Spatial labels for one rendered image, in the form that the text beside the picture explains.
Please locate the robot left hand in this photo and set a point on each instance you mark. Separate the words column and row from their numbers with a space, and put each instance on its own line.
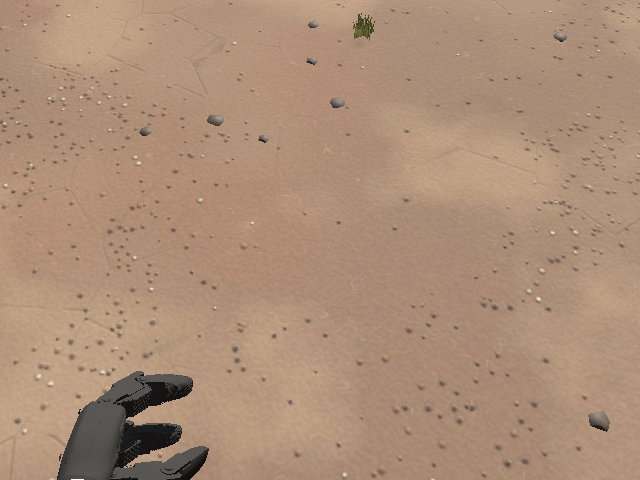
column 102, row 442

